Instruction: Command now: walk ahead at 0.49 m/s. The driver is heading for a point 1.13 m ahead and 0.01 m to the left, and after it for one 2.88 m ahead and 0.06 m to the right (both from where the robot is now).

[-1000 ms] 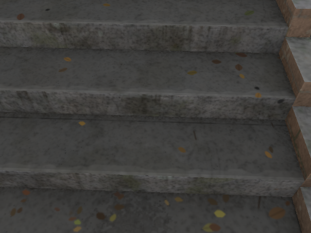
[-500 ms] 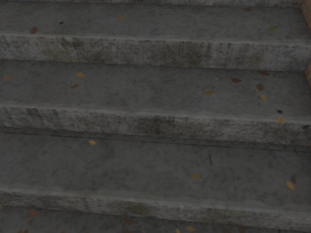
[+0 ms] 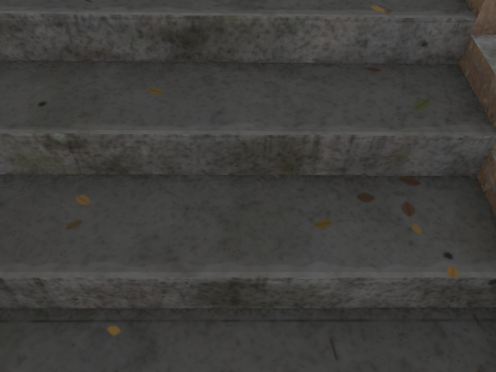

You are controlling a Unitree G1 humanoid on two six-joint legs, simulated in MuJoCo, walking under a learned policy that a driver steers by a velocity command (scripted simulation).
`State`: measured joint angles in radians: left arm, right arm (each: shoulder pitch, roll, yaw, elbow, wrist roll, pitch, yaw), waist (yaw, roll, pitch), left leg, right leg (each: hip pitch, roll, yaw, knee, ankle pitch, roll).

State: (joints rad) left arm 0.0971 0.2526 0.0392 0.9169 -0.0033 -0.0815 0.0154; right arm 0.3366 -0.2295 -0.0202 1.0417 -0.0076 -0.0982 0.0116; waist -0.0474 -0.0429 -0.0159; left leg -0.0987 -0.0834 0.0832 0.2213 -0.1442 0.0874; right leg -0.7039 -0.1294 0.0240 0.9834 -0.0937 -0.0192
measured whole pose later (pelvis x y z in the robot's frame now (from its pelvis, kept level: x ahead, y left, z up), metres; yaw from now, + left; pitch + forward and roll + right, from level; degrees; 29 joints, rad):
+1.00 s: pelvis +0.57 -0.11 +0.15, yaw +0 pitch +6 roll +2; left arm 0.46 0.12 -0.05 1.05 0.04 -0.13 -0.11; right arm -0.04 -0.13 0.06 0.81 -0.04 0.01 0.08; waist 0.05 -0.05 -0.09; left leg -1.01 0.04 0.15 1.28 -0.34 0.09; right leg -0.05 -0.04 -0.09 0.31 -0.30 -0.06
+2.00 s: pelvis +0.90 -0.05 +0.28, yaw +27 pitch +7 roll +5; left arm 0.73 0.04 -0.08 1.21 0.11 -0.10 -0.11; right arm -0.15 -0.08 0.10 0.65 0.00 0.05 0.10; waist 0.07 -0.06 -0.14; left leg -1.20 0.00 0.17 1.40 -0.22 0.21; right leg 0.25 -0.09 -0.21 0.09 -0.36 -0.01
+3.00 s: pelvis +1.11 +0.07 +0.44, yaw -1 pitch +4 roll +0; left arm 0.16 0.26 0.06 0.64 0.00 -0.05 -0.04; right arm 0.18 -0.25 -0.06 0.76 0.00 -0.05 -0.01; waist 0.01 0.00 -0.04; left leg -0.28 0.00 0.01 0.62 -0.29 -0.08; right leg -0.37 0.10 0.28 0.55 -0.24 0.00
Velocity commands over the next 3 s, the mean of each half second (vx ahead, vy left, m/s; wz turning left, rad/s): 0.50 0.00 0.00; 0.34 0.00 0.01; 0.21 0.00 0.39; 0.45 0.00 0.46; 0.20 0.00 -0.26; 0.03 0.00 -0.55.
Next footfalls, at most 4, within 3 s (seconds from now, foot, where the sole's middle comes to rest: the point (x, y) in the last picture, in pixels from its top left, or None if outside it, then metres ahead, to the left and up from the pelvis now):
0.36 right None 0.47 -0.21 -0.63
0.98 left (248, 236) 0.75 -0.01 -0.48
1.52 right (339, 241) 0.73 -0.24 -0.48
2.02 left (189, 115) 1.05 0.13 -0.33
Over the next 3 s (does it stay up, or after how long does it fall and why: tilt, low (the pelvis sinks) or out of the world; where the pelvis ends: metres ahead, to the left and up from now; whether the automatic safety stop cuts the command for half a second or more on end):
stays up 1.11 0.07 0.44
